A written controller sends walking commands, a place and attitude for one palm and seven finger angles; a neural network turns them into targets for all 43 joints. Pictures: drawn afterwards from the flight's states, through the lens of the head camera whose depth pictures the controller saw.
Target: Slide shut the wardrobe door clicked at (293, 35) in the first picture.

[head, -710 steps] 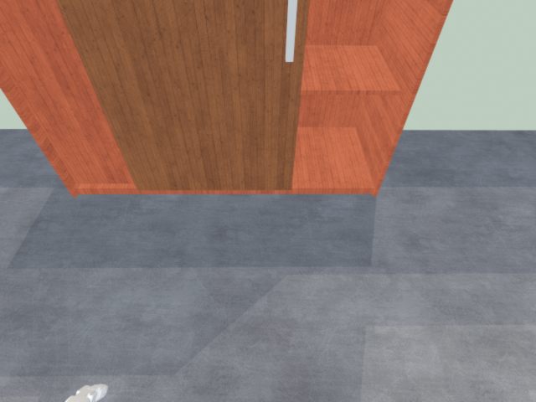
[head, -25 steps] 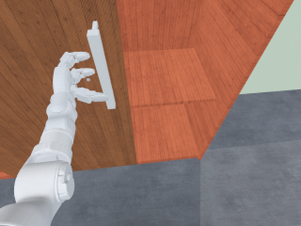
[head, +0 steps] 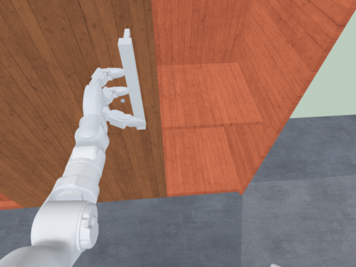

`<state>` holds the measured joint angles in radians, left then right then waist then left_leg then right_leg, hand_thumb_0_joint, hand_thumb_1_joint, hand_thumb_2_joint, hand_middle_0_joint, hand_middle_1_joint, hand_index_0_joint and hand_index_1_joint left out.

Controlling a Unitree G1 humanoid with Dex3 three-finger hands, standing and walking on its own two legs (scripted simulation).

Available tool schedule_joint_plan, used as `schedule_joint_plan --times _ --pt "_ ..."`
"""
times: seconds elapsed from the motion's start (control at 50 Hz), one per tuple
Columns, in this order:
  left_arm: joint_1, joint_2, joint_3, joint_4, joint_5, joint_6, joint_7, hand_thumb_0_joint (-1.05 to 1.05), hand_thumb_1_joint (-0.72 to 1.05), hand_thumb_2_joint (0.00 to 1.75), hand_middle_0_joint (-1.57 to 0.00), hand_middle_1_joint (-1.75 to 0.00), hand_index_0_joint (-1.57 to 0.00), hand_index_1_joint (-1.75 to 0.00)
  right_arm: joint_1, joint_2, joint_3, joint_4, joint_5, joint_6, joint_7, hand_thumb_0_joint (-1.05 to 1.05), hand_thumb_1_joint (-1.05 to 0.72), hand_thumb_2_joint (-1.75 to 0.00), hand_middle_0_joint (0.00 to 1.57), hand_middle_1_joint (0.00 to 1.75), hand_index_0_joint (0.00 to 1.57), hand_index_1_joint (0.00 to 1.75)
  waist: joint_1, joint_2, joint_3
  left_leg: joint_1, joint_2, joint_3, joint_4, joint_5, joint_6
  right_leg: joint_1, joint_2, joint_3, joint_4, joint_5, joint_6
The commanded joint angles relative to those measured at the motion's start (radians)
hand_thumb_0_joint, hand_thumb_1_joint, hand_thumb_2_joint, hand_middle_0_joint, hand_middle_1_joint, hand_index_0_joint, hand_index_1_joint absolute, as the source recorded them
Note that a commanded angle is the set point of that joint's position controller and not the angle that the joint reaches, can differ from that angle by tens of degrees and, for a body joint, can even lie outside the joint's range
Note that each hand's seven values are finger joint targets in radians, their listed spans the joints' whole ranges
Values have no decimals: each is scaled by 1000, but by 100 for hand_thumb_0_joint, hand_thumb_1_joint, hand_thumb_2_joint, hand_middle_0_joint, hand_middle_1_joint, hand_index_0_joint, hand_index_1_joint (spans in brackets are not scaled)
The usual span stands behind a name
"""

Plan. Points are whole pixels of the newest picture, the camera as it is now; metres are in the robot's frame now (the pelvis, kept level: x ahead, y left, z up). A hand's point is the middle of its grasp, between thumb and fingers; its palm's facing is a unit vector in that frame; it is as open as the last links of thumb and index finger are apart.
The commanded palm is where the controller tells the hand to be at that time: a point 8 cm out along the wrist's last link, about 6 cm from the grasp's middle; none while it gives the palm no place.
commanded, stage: slide the fingers in behind the handle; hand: left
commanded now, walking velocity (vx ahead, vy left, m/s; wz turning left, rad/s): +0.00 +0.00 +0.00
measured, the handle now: (135, 85) +0.52 +0.10 +0.12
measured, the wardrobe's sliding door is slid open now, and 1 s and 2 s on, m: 0.43 0.43 0.43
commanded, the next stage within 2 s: grip the handle and tug to test in 1.18 s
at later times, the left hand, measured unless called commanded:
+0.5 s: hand (133, 101) +0.45 +0.10 +0.13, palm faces +0.06 -1.00 +0.00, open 14.0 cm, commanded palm +0.43 +0.15 +0.13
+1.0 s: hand (137, 98) +0.47 +0.09 +0.13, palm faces +0.07 -1.00 +0.00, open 14.0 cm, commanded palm +0.44 +0.14 +0.13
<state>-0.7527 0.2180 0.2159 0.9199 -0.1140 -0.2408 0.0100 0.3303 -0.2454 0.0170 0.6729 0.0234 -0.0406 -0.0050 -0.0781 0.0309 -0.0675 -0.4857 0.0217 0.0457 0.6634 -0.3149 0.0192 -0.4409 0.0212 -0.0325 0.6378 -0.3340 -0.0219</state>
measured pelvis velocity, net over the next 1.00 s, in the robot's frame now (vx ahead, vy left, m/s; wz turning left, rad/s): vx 0.01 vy -0.01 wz -0.01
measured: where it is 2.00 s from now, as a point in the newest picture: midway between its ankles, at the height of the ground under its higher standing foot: outside the picture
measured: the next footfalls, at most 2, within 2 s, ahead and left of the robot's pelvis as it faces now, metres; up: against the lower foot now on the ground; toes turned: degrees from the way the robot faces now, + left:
none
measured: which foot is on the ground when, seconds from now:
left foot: down 0.00-1.00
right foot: down 0.00-1.00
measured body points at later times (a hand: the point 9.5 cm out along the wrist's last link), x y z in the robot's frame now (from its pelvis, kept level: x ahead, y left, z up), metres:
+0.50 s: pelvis +0.00 -0.01 +0.00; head +0.04 -0.02 +0.45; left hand +0.44 +0.15 +0.13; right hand +0.06 -0.26 -0.12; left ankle +0.01 +0.11 -0.72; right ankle -0.01 -0.11 -0.72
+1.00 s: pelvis +0.01 -0.01 +0.00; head +0.05 -0.02 +0.45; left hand +0.46 +0.15 +0.13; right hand +0.05 -0.26 -0.13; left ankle +0.01 +0.11 -0.72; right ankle -0.01 -0.11 -0.72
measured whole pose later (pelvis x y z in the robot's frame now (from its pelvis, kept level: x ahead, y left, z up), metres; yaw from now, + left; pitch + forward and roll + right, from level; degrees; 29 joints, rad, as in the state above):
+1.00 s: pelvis +0.01 -0.01 +0.00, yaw -1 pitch +8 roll +0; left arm -0.75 0.19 0.21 0.91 -0.10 -0.25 0.07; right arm 0.36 -0.24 0.00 0.68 0.01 -0.03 0.01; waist -0.09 0.04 -0.07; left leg -0.48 0.04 0.05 0.64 -0.31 0.00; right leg -0.44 0.04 -0.03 0.63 -0.33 -0.04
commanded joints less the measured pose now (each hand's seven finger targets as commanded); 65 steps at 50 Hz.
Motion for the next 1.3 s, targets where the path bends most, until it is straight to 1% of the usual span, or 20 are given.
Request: schedule_joint_plan --times 0.0,0.08,0.2,0.24,0.34,0.38,0.44,0.52,0.58,0.7,0.74,0.8,0.82,0.86,0.92,0.98,1.02,1.12,1.18,1.28 --pt "-462 180 29 -236 7 -76 10 0 -50 30 -30 -120 -30 -120 54 -134 -52 -92 -3 -30 -4 0 -90 -90 20 30 20 30 -5 -9 -350 249 -18 -43 -50 292 14 70 21 6 -64 352 0" --pt "-433 185 36 -207 8 -60 10 0 -50 30 -30 -120 -30 -120 58 -138 -53 -95 -1 -23 -4 0 -90 -90 20 30 20 30 -6 -56 -311 214 -19 -35 -52 271 18 82 22 8 -75 356 2" --pt "-457 140 1 -275 0 -70 13 0 -50 30 -30 -120 -30 -120 53 -128 -56 -98 -1 -28 -2 0 -90 -90 20 30 20 30 -10 -13 -347 255 -19 -35 -50 295 16 81 24 9 -76 369 1" --pt "-448 152 12 -255 0 -64 16 0 -50 30 -30 -120 -30 -120 57 -130 -57 -91 -1 -27 -4 0 -90 -90 20 30 20 30 -13 -55 -333 231 -20 -34 -54 271 18 88 24 9 -82 359 5" --pt "-485 95 -36 -271 6 -65 29 0 -50 30 -30 -120 -30 -120 52 -124 -58 -84 -1 -33 -1 0 -90 -90 20 30 20 30 -20 -1 -327 259 -20 -37 -56 255 14 50 22 6 -87 322 2" --pt "-478 115 -18 -232 4 -62 40 0 -50 30 -30 -120 -30 -120 56 -129 -56 -78 -3 -32 -4 0 -90 -90 20 30 20 30 -21 -53 -300 226 -22 -37 -62 225 18 60 23 9 -96 302 4" --pt "-516 110 -30 -246 19 -78 48 0 -50 30 -30 -120 -30 -120 56 -125 -58 -77 -5 -37 -2 0 -90 -90 20 30 20 30 -25 -18 -326 238 -23 -35 -59 223 18 54 20 14 -90 303 5" --pt "-534 142 4 -190 17 -78 59 0 -50 30 -30 -120 -30 -120 63 -129 -55 -69 -7 -36 -3 0 -90 -90 20 30 20 30 -28 -67 -309 200 -26 -30 -61 202 21 71 19 18 -94 306 10" --pt "-521 150 11 -189 27 -89 64 0 -50 30 -30 -120 -30 -120 66 -127 -55 -74 -10 -33 -2 0 -90 -90 20 30 20 30 -16 -42 -333 206 -28 -27 -57 218 20 85 18 21 -85 323 6" --pt "-531 108 -19 -186 26 -89 67 0 -50 30 -30 -120 -30 -120 73 -124 -56 -78 -11 -31 4 0 -90 -90 20 30 20 30 -29 -44 -341 211 -28 -25 -50 240 20 75 20 17 -80 352 10" --pt "-493 151 28 -193 22 -87 73 0 -50 30 -30 -120 -30 -120 75 -127 -58 -83 -13 -29 5 0 -90 -90 20 30 20 30 -8 -51 -362 203 -31 -19 -50 253 21 108 20 24 -80 375 9" --pt "-512 133 4 -215 28 -88 70 0 -50 30 -30 -120 -30 -120 73 -123 -57 -87 -14 -24 5 0 -90 -90 20 30 20 30 -20 -58 -350 197 -31 -14 -52 260 25 112 19 24 -80 401 14" --pt "-488 171 38 -213 32 -88 71 0 -50 30 -30 -120 -30 -120 76 -125 -59 -86 -13 -21 3 0 -90 -90 20 30 20 30 -4 -49 -356 195 -30 -15 -49 270 23 122 19 25 -75 407 10" --pt "-512 129 1 -234 28 -87 66 0 -50 30 -30 -120 -30 -120 74 -120 -58 -87 -13 -20 5 0 -90 -90 20 30 20 30 -21 -48 -354 209 -30 -11 -48 277 24 114 19 23 -80 418 14" --pt "-470 135 10 -256 19 -82 55 0 -50 30 -30 -120 -30 -120 73 -121 -62 -91 -11 -18 4 0 -90 -90 20 30 20 30 -9 -31 -381 233 -30 -11 -44 310 23 130 21 26 -77 449 10" --pt "-465 131 -1 -231 17 -65 47 0 -50 30 -30 -120 -30 -120 74 -123 -60 -88 -8 -14 1 0 -90 -90 20 30 20 30 -17 -64 -331 210 -30 -14 -50 286 24 122 21 23 -86 430 11" --pt "-475 137 6 -256 14 -64 45 0 -50 30 -30 -120 -30 -120 71 -123 -61 -91 -6 -15 2 0 -90 -90 20 30 20 30 -11 -36 -352 224 -30 -15 -53 288 23 120 21 23 -85 426 10" --pt "-459 89 -33 -271 10 -61 43 0 -50 30 -30 -120 -30 -120 66 -119 -62 -89 -5 -18 4 0 -90 -90 20 30 20 30 -19 -35 -343 249 -27 -20 -48 311 21 98 24 14 -83 426 9" --pt "-461 138 11 -251 11 -52 51 0 -50 30 -30 -120 -30 -120 68 -126 -62 -86 -8 -14 0 0 -90 -90 20 30 20 30 -13 -59 -332 223 -30 -17 -49 291 24 112 21 20 -87 422 10" --pt "-472 110 -17 -267 15 -62 51 0 -45 32 -30 -121 -30 -121 58 -120 -58 -92 -7 -15 0 0 -90 -90 20 30 20 30 -15 -39 -341 237 -30 -20 -47 303 22 110 20 17 -81 422 7"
